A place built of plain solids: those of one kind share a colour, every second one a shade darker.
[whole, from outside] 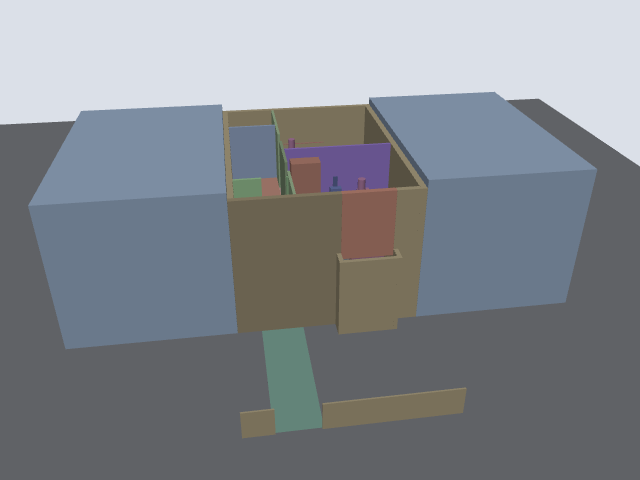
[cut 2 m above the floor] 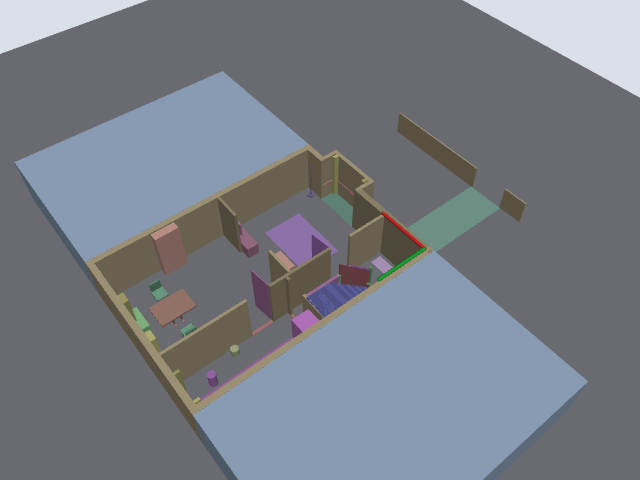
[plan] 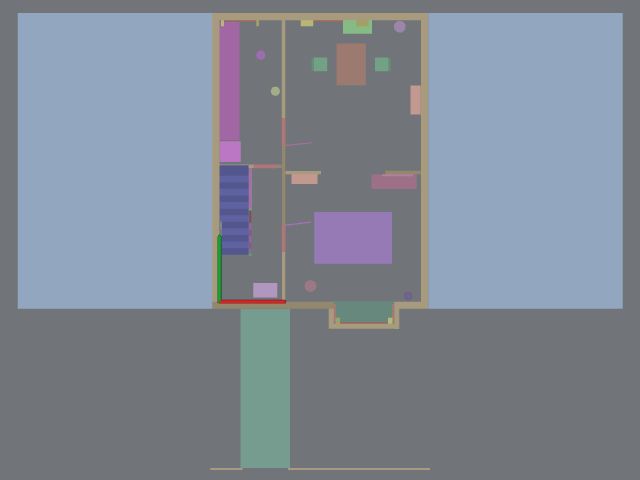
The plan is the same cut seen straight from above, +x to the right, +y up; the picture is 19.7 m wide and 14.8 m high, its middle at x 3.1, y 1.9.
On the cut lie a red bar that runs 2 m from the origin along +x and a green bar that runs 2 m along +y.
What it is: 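A mid-terrace two-storey house, 6.2 m wide inside and 8.7 m deep; a hall 1.92 m wide with a straight stair of 14 risers of 210 mm on goings of 203 mm; a through lounge; a bay window at the front; upstairs three bedrooms and a bathroom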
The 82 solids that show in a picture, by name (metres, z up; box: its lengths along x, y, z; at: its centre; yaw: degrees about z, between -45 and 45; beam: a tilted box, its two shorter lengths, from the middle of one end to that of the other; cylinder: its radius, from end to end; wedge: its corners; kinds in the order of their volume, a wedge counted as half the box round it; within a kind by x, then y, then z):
{
 "neighbour_house_1": {"box": [6.0, 9.12, 5.67], "at": [-3.22, 4.34, 2.78]},
 "neighbour_house_2": {"box": [6.0, 9.12, 5.67], "at": [9.43, 4.34, 2.78]},
 "wall_1": {"box": [0.22, 9.12, 5.37], "at": [-0.11, 4.34, 2.63]},
 "wall_2": {"box": [0.99, 0.06, 1.05], "at": [0.21, -5.16, 0.47]},
 "wall_3": {"box": [1.05, 0.11, 2.85], "at": [0.53, 4.17, 1.38]},
 "wall_4": {"box": [3.75, 0.22, 5.37], "at": [1.65, -0.11, 2.63]},
 "wall_5": {"box": [0.15, 0.11, 2.85], "at": [1.85, 4.17, 1.38]},
 "wall_6": {"box": [0.11, 1.53, 2.85], "at": [1.98, 0.76, 1.38]},
 "wall_7": {"box": [0.11, 2.46, 2.85], "at": [1.98, 3.59, 1.38]},
 "wall_8": {"box": [0.11, 3.01, 2.85], "at": [1.98, 7.17, 1.38]},
 "wall_9": {"box": [1.1, 0.11, 2.85], "at": [2.58, 3.98, 1.38]},
 "wall_10": {"box": [6.66, 0.22, 5.37], "at": [3.11, 8.79, 2.63]},
 "wall_11": {"box": [0.16, 0.84, 3.1], "at": [3.45, -0.42, 1.5]},
 "wall_12": {"box": [4.38, 0.06, 1.05], "at": [4.3, -5.16, 0.47]},
 "wall_13": {"box": [2.18, 0.16, 3.1], "at": [4.46, -0.76, 1.5]},
 "wall_14": {"box": [0.16, 0.84, 3.1], "at": [5.47, -0.42, 1.5]},
 "wall_15": {"box": [1.1, 0.11, 2.85], "at": [5.66, 3.98, 1.38]},
 "wall_16": {"box": [1.05, 0.22, 5.37], "at": [5.91, -0.11, 2.63]},
 "wall_17": {"box": [0.22, 9.12, 5.37], "at": [6.32, 4.34, 2.63]},
 "tread_1": {"box": [0.9, 2.67, 0.23], "at": [0.45, 2.78, 0.1]},
 "tread_2": {"box": [0.9, 2.47, 0.44], "at": [0.45, 2.88, 0.2]},
 "tread_3": {"box": [0.9, 2.26, 0.65], "at": [0.45, 2.98, 0.3]},
 "tread_4": {"box": [0.9, 2.06, 0.86], "at": [0.45, 3.09, 0.41]},
 "tread_5": {"box": [0.9, 1.86, 1.07], "at": [0.45, 3.19, 0.52]},
 "tread_6": {"box": [0.9, 1.66, 1.28], "at": [0.45, 3.29, 0.62]},
 "tread_7": {"box": [0.9, 1.45, 1.49], "at": [0.45, 3.39, 0.72]},
 "tread_8": {"box": [0.9, 1.25, 1.7], "at": [0.45, 3.49, 0.83]},
 "tread_9": {"box": [0.9, 1.05, 1.91], "at": [0.45, 3.59, 0.94]},
 "tread_10": {"box": [0.9, 0.85, 2.12], "at": [0.45, 3.69, 1.04]},
 "tread_11": {"box": [0.9, 0.64, 2.33], "at": [0.45, 3.8, 1.15]},
 "tread_12": {"box": [0.9, 0.44, 2.54], "at": [0.45, 3.9, 1.25]},
 "tread_13": {"box": [0.9, 0.33, 2.75], "at": [0.45, 4.04, 1.35]},
 "ground_1": {"box": [1.52, 4.91, 0.5], "at": [1.41, -2.68, -0.25]},
 "ground_2": {"box": [1.86, 0.69, 0.5], "at": [4.46, -0.34, -0.25]},
 "landing_wall_1": {"box": [0.11, 1.92, 2.52], "at": [1.98, 0.96, 4.06]},
 "landing_wall_2": {"box": [0.11, 2.16, 2.52], "at": [1.98, 3.77, 4.06]},
 "landing_wall_3": {"box": [0.11, 3.08, 2.52], "at": [1.98, 7.14, 4.06]},
 "wardrobe_bed_1": {"box": [1.13, 0.6, 2.05], "at": [2.79, 3.63, 3.92]},
 "upper_floor_back_1": {"box": [1.93, 4.6, 0.14], "at": [0.96, 6.38, 2.87]},
 "bedrooms_wall_1": {"box": [4.18, 0.11, 2.52], "at": [4.12, 3.98, 4.06]},
 "front_wall_over_bay_1": {"box": [1.86, 0.22, 2.52], "at": [4.46, -0.11, 4.06]},
 "shelf_1": {"box": [0.8, 0.3, 1.88], "at": [2.62, 3.78, 0.89]},
 "shelf_2": {"box": [0.32, 0.9, 2.0], "at": [6.05, 6.22, 0.95]},
 "fridge_freezer_1": {"box": [0.65, 0.65, 1.85], "at": [0.33, 4.63, 0.88]},
 "bath_wall_1": {"box": [1.92, 0.11, 2.52], "at": [0.96, 6.72, 4.06]},
 "tv_board_1": {"box": [1.4, 0.46, 0.55], "at": [5.39, 3.7, 0.23]},
 "tv_board_2": {"box": [0.96, 0.06, 0.56], "at": [5.49, 3.9, 1.25]},
 "stair_bulkhead_1": {"box": [0.11, 1.25, 2.85], "at": [0.95, 3.49, 1.37]},
 "dresser_1": {"box": [0.9, 0.42, 0.92], "at": [4.26, 8.47, 0.41]},
 "curtains_curtains_1": {"box": [0.09, 0.19, 1.58], "at": [1.18, 8.59, 1.62]},
 "curtains_curtains_2": {"box": [0.39, 0.19, 1.73], "at": [2.7, 8.59, 1.55]},
 "curtains_curtains_3": {"box": [0.39, 0.19, 1.73], "at": [4.41, 8.59, 1.55]},
 "curtains_curtains_4": {"box": [0.14, 0.19, 2.36], "at": [5.26, -0.59, 1.23]},
 "box_wall_1": {"box": [0.98, 0.11, 2.52], "at": [0.49, 1.43, 4.06]},
 "box_wall_2": {"box": [0.08, 0.11, 2.52], "at": [1.88, 1.43, 4.06]},
 "laid_rug_front_room_1": {"box": [2.4, 1.6, 0.06], "at": [4.12, 1.96, -0.02]},
 "flight_guard_panel_1": {"wedge": [[0.92, 1.45, -0.02], [0.92, 1.45, 1.1], [0.92, 2.82, 1.4], [0.92, 2.82, 2.52], [0.98, 1.45, -0.02], [0.98, 1.45, 1.1], [0.98, 2.82, 1.4], [0.98, 2.82, 2.52]]},
 "suitcase_1": {"box": [0.45, 0.27, 0.77], "at": [4.02, 3.78, 3.27]},
 "suitcase_2": {"box": [0.19, 0.028, 0.44], "at": [4.02, 3.88, 3.87]},
 "worktop_1": {"box": [0.62, 3.65, 0.04], "at": [0.31, 6.8, 0.88]},
 "meeting_table_1": {"box": [0.9, 1.29, 0.07], "at": [4.06, 7.32, 0.7]},
 "door_leaf_kitchen_side_1": {"box": [0.82, 0.04, 2.05], "at": [2.44, 4.86, 0.97], "yaw": 6.0},
 "nightstand_1": {"cylinder": 0.15, "from": [2.79, 8.53, 3.49], "to": [2.79, 8.53, 3.96]},
 "nightstand_2": {"cylinder": 0.15, "from": [5.07, 3.78, 3.49], "to": [5.07, 3.78, 3.96]},
 "door_leaf_front_room_1": {"box": [0.8, 0.04, 2.05], "at": [2.43, 2.4, 0.97], "yaw": 6.8},
 "slotfit_front_seat_1": {"cylinder": 0.18, "from": [2.81, 0.48, -0.05], "to": [2.81, 0.48, 0.44]},
 "plant_pot_1": {"cylinder": 0.18, "from": [5.56, 8.48, 0.0], "to": [5.56, 8.48, 0.38]},
 "clutter_clutter_kitchen_1": {"cylinder": 0.14, "from": [1.28, 7.6, -0.05], "to": [1.28, 7.6, 0.55]},
 "side_chair_1": {"box": [0.08, 0.38, 0.38], "at": [2.87, 7.32, 0.65]},
 "side_chair_2": {"box": [0.42, 0.42, 0.04], "at": [3.11, 7.32, 0.43]},
 "side_chair_3": {"box": [0.42, 0.42, 0.04], "at": [5.0, 7.32, 0.43]},
 "side_chair_4": {"box": [0.08, 0.38, 0.38], "at": [5.24, 7.32, 0.65]},
 "laid_doormat_1": {"box": [0.75, 0.45, 0.06], "at": [1.41, 0.35, -0.02]},
 "bin_waste_1": {"cylinder": 0.14, "from": [1.72, 6.49, 0.0], "to": [1.72, 6.49, 0.31]},
 "threshold_1": {"box": [0.72, 0.12, 0.07], "at": [1.41, 4.17, -0.01]},
 "threshold_2": {"box": [0.12, 0.83, 0.06], "at": [1.98, 1.94, -0.02]},
 "threshold_3": {"box": [0.12, 0.85, 0.06], "at": [1.98, 5.24, -0.02]},
 "flight_guard_newel_1": {"box": [0.09, 0.09, 1.31], "at": [0.95, 1.45, 0.6]},
 "window_board_1": {"box": [0.93, 0.06, 0.024], "at": [0.64, 8.65, 0.9]},
 "window_board_2": {"box": [1.86, 0.06, 0.024], "at": [3.55, 8.65, 0.75]},
 "window_board_3": {"box": [1.52, 0.06, 0.024], "at": [4.46, -0.65, 0.75]},
 "floor_lamp_1": {"cylinder": 0.14, "from": [5.82, 0.17, 0.0], "to": [5.82, 0.17, 0.03]}
}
